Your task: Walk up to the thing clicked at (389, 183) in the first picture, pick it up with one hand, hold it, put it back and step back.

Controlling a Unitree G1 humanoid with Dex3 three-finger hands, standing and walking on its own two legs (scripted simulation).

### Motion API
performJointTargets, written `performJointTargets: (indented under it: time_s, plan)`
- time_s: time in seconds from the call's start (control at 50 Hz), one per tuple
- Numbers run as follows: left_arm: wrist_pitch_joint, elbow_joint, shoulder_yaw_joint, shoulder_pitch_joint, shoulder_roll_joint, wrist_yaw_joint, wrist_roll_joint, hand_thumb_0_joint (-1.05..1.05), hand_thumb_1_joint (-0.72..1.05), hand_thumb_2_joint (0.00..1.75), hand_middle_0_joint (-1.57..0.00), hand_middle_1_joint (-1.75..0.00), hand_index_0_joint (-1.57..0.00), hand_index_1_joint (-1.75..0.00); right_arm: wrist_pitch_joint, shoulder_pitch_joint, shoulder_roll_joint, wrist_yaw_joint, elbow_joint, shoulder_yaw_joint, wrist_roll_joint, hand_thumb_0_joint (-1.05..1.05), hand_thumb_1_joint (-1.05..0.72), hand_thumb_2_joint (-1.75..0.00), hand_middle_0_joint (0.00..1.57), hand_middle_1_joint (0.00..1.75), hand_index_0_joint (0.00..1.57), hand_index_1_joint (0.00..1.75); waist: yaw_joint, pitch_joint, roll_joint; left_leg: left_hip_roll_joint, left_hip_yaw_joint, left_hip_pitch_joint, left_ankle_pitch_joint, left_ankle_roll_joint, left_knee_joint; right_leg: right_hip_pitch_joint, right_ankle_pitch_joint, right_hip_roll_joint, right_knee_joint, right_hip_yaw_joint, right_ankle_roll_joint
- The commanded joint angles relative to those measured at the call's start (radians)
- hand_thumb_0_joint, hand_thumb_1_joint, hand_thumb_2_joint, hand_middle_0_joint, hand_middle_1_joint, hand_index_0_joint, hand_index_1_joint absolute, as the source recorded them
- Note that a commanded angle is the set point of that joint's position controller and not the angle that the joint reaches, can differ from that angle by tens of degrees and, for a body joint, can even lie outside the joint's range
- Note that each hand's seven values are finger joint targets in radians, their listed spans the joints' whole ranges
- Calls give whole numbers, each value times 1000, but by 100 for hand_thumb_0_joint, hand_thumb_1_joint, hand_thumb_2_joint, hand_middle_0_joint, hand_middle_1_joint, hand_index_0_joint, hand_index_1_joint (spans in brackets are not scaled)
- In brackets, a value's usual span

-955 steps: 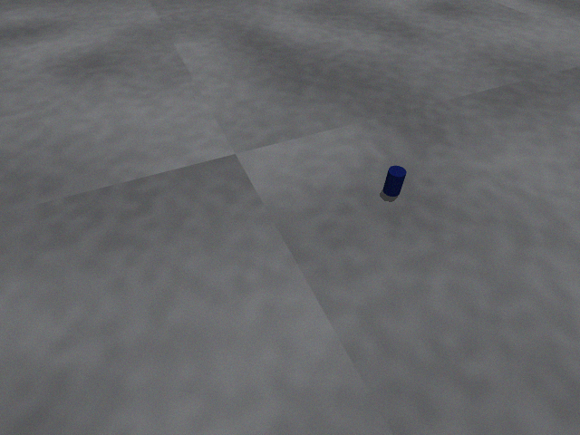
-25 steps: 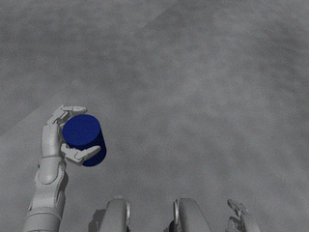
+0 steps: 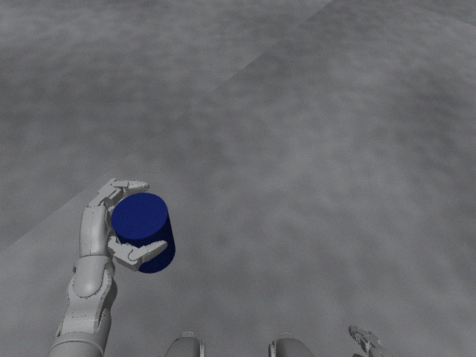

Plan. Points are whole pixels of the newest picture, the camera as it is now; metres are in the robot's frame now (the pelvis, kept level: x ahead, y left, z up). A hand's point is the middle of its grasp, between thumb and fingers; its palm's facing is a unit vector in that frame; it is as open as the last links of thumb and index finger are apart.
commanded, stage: lift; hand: left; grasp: from the side
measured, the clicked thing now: (146, 235) +0.34 +0.17 -0.03
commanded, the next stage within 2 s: hold in 0.56 s
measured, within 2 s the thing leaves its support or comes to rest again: neither
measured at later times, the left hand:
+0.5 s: hand (139, 214) +0.35 +0.16 +0.05, palm faces +0.15 -0.99 -0.05, open 11.7 cm
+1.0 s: hand (135, 213) +0.34 +0.16 +0.06, palm faces +0.15 -0.99 -0.05, open 11.7 cm
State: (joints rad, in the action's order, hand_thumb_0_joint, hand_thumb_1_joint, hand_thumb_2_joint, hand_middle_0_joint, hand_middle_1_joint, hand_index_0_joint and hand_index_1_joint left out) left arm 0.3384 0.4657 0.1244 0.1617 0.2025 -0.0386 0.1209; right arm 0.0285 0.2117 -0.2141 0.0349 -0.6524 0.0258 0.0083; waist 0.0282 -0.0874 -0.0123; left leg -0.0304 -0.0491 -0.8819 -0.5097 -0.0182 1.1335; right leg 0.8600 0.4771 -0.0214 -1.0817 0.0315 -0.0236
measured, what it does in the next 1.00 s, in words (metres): stands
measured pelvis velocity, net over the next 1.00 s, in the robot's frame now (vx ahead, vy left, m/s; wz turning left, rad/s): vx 0.01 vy -0.01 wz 0.00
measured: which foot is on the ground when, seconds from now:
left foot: down 0.00-1.00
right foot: down 0.00-1.00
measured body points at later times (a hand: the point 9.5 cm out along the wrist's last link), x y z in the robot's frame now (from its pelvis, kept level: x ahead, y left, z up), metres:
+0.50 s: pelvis +0.01 -0.01 +0.03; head +0.08 +0.00 +0.47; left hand +0.33 +0.22 +0.05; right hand +0.15 -0.25 -0.08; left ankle +0.02 +0.13 -0.66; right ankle +0.03 -0.14 -0.66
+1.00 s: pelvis +0.01 -0.01 +0.04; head +0.06 +0.00 +0.49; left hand +0.32 +0.22 +0.07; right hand +0.15 -0.25 -0.07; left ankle +0.02 +0.13 -0.66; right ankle +0.03 -0.14 -0.66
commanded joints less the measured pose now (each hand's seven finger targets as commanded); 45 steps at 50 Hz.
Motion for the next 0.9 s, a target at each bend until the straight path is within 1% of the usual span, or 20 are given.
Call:
performJointTargets:
  time_s: [0.0, 0.12, 0.16, 0.2, 0.22, 0.28, 0.3, 0.32, 0.38, 0.4, 0.44, 0.48, 0.52, 0.56, 0.64, 0.68, 0.72, 0.8, 0.86, 0.88]
  plan:
    - [136, -344, 68, 368, 140, -13, 31, 0, -4, 119, -114, -132, -115, -133, 33, 10, -128, 21, 111, -50, 1, 0, -92, -90, 20, 30, 20, 30, 5, -406, -61, 27, 14, 289, 243, 14, -214, -245, -263, 31, 172, 14, 35]
    - [139, -331, 51, 377, 123, -11, 28, 0, -3, 121, -114, -133, -115, -134, 29, 3, -130, 23, 111, -52, 6, 0, -92, -90, 20, 30, 20, 30, 12, -378, -73, 27, 19, 340, 304, 12, -241, -276, -321, 33, 201, 14, 34]
    - [140, -305, 61, 359, 126, -8, 29, 0, -4, 122, -115, -135, -117, -136, 28, 6, -129, 22, 111, -53, 5, 0, -92, -90, 20, 30, 20, 30, 9, -355, -49, 27, 18, 336, 300, 13, -254, -294, -317, 34, 213, 16, 34]
    - [146, -331, 70, 359, 139, -4, 32, 0, -3, 122, -115, -134, -116, -135, 24, 5, -126, 22, 114, -53, 4, 0, -92, -91, 20, 30, 20, 30, 1, -384, -55, 29, 24, 346, 312, 14, -259, -331, -334, 31, 223, 9, 31]
    - [145, -314, 52, 343, 115, -1, 33, 0, -3, 122, -115, -135, -116, -135, 23, 8, -124, 22, 117, -51, 5, 0, -92, -91, 20, 30, 20, 30, 6, -380, -46, 28, 24, 354, 326, 13, -264, -341, -345, 31, 227, 10, 31]
    - [149, -308, 67, 355, 123, -2, 37, 0, -5, 121, -114, -134, -115, -135, 21, 4, -128, 19, 111, -54, 4, 0, -92, -91, 20, 30, 20, 30, 1, -347, -51, 27, 25, 366, 328, 10, -280, -342, -343, 33, 237, 12, 33]
    - [154, -320, 57, 349, 114, -1, 36, 0, -4, 122, -114, -134, -115, -135, 19, 6, -125, 18, 113, -55, 6, 0, -92, -91, 20, 30, 20, 30, 6, -365, -39, 26, 24, 374, 340, 11, -279, -355, -355, 34, 240, 11, 31]
    - [155, -334, 68, 356, 130, 1, 34, 0, -6, 121, -114, -134, -116, -135, 19, 5, -126, 19, 117, -55, 9, 0, -92, -91, 20, 30, 20, 30, 4, -381, -52, 30, 28, 372, 338, 12, -279, -374, -361, 31, 248, 6, 30]
    - [154, -335, 61, 348, 124, 2, 36, 0, -5, 122, -115, -135, -116, -136, 15, 1, -124, 21, 122, -54, 5, 0, -92, -91, 20, 30, 20, 30, 7, -361, -37, 33, 37, 370, 331, 16, -287, -401, -371, 28, 266, -2, 22]
    - [154, -332, 78, 345, 137, 2, 37, 0, -7, 121, -115, -134, -115, -135, 15, -3, -127, 22, 121, -56, 4, 0, -92, -91, 20, 30, 20, 30, 4, -347, -42, 33, 40, 376, 326, 16, -293, -398, -367, 27, 273, -5, 23]
    - [153, -346, 58, 350, 118, 3, 38, 0, -6, 120, -114, -133, -115, -134, 13, 5, -124, 22, 117, -53, 7, 0, -93, -91, 20, 30, 20, 30, 10, -370, -49, 31, 37, 398, 355, 14, -293, -407, -393, 29, 272, -2, 24]
    - [148, -313, 70, 316, 121, 0, 34, 0, -4, 122, -115, -135, -116, -136, 11, 2, -126, 21, 114, -57, 8, 0, -92, -91, 20, 30, 20, 30, 2, -337, -52, 31, 35, 392, 355, 12, -303, -401, -384, 31, 275, 2, 27]
    - [152, -333, 75, 340, 126, -1, 36, 0, -3, 123, -116, -135, -117, -136, 10, 0, -127, 21, 117, -57, 8, 0, -92, -91, 20, 30, 20, 30, 5, -340, -48, 30, 36, 407, 364, 12, -308, -411, -392, 31, 278, 1, 26]
    - [153, -318, 59, 329, 112, 5, 36, 0, -1, 124, -117, -136, -118, -137, 9, 4, -129, 19, 114, -59, 9, 0, -92, -91, 20, 30, 20, 30, 12, -330, -47, 29, 34, 417, 371, 11, -314, -405, -394, 32, 281, 3, 28]
    - [155, -330, 72, 330, 119, 11, 41, 0, 0, 124, -118, -138, -119, -139, 9, -2, -128, 19, 122, -60, 7, 0, -92, -91, 20, 30, 20, 30, 5, -325, -39, 32, 34, 421, 364, 11, -324, -422, -390, 32, 291, 1, 26]
    - [157, -349, 80, 340, 131, 9, 39, 0, -4, 115, -118, -135, -120, -136, 9, -3, -129, 16, 121, -61, 7, 0, -94, -91, 20, 30, 20, 30, 0, -329, -62, 31, 37, 429, 357, 9, -332, -428, -378, 32, 295, 1, 27]
    - [150, -316, 63, 304, 104, 9, 39, 0, -4, 116, -119, -136, -120, -136, 8, -2, -126, 14, 127, -60, 7, 0, -94, -91, 20, 30, 20, 30, 5, -322, -33, 30, 32, 427, 361, 9, -337, -435, -378, 34, 296, 4, 27]
    - [150, -360, 58, 342, 119, 10, 36, 0, -2, 116, -118, -135, -120, -135, 8, -9, -132, 15, 132, -63, 3, 0, -94, -91, 20, 30, 20, 30, 8, -312, -49, 29, 35, 449, 347, 9, -353, -428, -366, 33, 313, 3, 27]
    - [140, -336, 65, 312, 115, 14, 43, 0, -6, 114, -118, -134, -119, -135, 9, -12, -128, 15, 131, -60, 2, 0, -94, -91, 20, 30, 20, 30, 2, -308, -33, 31, 40, 443, 351, 13, -353, -453, -377, 30, 325, -1, 23]
    - [143, -379, 72, 338, 130, 10, 40, 0, -5, 114, -117, -134, -119, -134, 10, -14, -129, 16, 134, -63, 1, 0, -94, -91, 20, 30, 20, 30, 1, -311, -50, 32, 42, 450, 339, 12, -360, -449, -368, 30, 326, -2, 24]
